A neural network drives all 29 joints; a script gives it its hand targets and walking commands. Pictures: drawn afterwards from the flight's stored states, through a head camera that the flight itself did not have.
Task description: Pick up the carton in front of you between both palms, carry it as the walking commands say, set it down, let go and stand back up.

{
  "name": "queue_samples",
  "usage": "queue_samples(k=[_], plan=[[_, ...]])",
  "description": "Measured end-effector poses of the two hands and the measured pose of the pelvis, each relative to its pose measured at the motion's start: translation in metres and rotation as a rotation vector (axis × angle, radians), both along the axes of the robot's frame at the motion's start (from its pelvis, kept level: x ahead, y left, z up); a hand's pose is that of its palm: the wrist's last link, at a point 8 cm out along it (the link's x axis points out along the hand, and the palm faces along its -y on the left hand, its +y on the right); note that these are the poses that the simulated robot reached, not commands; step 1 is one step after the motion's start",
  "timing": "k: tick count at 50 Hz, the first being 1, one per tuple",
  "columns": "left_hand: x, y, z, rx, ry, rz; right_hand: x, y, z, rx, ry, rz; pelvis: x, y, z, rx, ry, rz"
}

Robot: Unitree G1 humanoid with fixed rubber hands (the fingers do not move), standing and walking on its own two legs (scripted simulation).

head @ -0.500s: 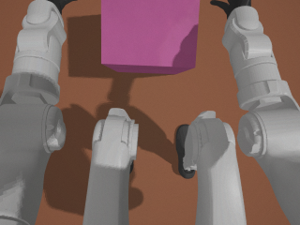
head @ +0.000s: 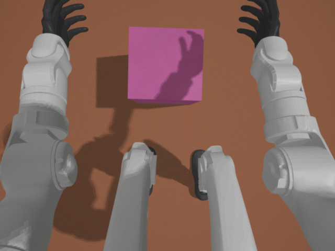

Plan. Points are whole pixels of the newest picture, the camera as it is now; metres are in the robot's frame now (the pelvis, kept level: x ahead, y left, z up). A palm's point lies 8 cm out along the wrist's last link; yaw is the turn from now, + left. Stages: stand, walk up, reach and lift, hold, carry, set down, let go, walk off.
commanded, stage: set down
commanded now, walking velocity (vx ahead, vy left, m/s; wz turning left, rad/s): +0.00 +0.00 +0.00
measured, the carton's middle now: (165, 73) +0.51 +0.05 -0.40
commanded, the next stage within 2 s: let go in 0.28 s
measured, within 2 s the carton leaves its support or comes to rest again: neither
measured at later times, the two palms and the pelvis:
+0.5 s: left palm (3, 18) +0.48 +0.26 +0.03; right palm (319, 31) +0.49 -0.15 +0.02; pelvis +0.03 +0.00 +0.14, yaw +1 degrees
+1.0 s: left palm out of the picture +0.32 +0.25 +0.14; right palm out of the picture +0.34 -0.21 +0.14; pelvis +0.10 +0.00 +0.23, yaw +3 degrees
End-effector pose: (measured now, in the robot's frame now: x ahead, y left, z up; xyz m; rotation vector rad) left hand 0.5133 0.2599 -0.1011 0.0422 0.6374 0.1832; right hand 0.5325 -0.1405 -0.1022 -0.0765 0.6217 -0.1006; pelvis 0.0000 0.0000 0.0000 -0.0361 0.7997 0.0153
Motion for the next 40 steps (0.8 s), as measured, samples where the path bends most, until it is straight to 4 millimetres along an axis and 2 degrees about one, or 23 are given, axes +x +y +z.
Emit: queue_samples(k=[9,17,21,25,32,40], plan=[[0.000,0.006,0.063,-0.017,-0.010,-0.001,0.003,0.007,0.061,0.000,0.009,0.010,0.010,-0.004,0.054,0.001,-0.003,0.017],[-0.002,-0.003,0.099,-0.012,-0.001,-0.030,-0.007,-0.001,0.100,-0.008,0.013,-0.003,0.018,-0.001,0.097,-0.002,-0.020,0.022],[-0.010,-0.003,0.114,0.013,0.017,-0.044,-0.018,-0.006,0.113,-0.030,0.026,0.008,0.023,0.001,0.117,0.001,-0.040,0.019],[-0.030,0.000,0.127,0.063,0.060,-0.068,-0.039,-0.012,0.125,-0.072,0.058,0.041,0.031,0.004,0.136,0.006,-0.072,0.018],[-0.086,0.006,0.159,0.095,0.131,-0.086,-0.091,-0.029,0.155,-0.108,0.130,0.089,0.053,0.008,0.171,0.019,-0.167,0.020],[-0.125,0.006,0.204,0.082,0.117,-0.077,-0.125,-0.042,0.202,-0.096,0.125,0.097,0.076,0.006,0.199,0.028,-0.295,0.024]])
